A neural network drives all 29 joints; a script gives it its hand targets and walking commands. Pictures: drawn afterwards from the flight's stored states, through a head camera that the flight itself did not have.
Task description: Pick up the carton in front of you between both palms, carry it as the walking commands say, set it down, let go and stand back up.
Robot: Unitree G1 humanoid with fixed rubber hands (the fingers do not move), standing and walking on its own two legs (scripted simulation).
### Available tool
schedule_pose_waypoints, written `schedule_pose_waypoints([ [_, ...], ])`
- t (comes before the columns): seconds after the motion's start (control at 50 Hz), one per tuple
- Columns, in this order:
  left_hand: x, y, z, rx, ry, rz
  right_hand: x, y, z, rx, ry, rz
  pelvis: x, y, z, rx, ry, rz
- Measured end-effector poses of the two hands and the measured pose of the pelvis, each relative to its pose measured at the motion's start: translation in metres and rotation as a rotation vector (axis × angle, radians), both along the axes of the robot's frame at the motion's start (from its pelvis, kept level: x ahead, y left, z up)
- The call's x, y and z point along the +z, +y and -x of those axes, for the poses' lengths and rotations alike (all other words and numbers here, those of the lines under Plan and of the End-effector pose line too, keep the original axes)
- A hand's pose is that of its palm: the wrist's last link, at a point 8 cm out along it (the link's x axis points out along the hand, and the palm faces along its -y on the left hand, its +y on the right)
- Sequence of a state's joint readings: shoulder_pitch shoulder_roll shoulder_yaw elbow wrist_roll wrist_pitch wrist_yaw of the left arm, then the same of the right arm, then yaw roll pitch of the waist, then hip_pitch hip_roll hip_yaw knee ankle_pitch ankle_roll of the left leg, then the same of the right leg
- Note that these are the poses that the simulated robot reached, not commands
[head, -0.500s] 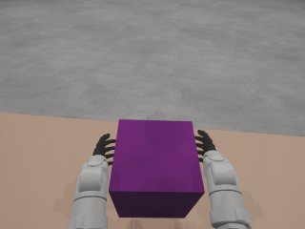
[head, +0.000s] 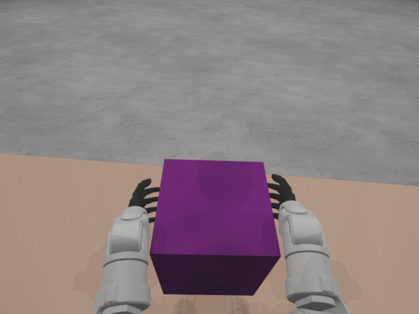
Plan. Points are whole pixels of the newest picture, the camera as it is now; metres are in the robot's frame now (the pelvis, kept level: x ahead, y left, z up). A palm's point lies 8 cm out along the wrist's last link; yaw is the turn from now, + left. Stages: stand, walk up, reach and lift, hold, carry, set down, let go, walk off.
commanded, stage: hold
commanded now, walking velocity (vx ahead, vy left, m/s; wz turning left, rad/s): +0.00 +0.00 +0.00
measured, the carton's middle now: (211, 231) +0.30 +0.00 -0.02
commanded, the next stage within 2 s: carry in 0.78 s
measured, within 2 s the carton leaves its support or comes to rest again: neither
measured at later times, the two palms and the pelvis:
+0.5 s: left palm (138, 214) +0.29 +0.15 +0.05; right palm (286, 208) +0.30 -0.15 +0.06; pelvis +0.01 +0.00 +0.00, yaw +0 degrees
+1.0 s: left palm (151, 197) +0.32 +0.12 +0.07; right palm (297, 197) +0.32 -0.18 +0.07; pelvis +0.03 -0.02 -0.01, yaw -2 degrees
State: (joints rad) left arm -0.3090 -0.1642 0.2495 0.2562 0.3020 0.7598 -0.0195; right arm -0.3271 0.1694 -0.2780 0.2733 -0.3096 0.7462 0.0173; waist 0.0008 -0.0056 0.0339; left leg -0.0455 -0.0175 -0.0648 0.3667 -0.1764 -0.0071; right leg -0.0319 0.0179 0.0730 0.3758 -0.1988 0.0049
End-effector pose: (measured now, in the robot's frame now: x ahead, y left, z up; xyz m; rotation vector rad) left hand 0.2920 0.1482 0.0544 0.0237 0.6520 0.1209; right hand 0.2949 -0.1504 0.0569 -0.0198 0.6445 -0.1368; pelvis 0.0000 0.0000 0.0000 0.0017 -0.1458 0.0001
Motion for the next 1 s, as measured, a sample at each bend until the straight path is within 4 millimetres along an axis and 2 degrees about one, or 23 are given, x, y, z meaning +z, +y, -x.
schedule_pose_waypoints([
  [0.38,-0.001,-0.001,-0.001,-0.009,0.007,-0.015,-0.001,-0.001,-0.002,0.012,0.007,0.013,0.002,-0.001,-0.008,0.002,0.003,0.000],
  [0.78,-0.002,0.000,0.000,-0.007,0.006,-0.011,-0.001,0.000,0.000,0.009,0.005,0.008,0.000,-0.001,-0.005,0.001,0.015,0.000],
  [0.9,0.004,-0.005,-0.010,-0.006,-0.018,-0.007,0.002,-0.005,-0.009,-0.006,-0.019,-0.009,-0.002,-0.003,-0.012,-0.031,0.119,-0.005],
  [1.0,0.016,-0.026,-0.030,-0.012,-0.046,0.006,0.010,-0.025,-0.021,-0.040,-0.047,-0.034,-0.006,-0.016,-0.032,-0.028,0.170,0.004],
])
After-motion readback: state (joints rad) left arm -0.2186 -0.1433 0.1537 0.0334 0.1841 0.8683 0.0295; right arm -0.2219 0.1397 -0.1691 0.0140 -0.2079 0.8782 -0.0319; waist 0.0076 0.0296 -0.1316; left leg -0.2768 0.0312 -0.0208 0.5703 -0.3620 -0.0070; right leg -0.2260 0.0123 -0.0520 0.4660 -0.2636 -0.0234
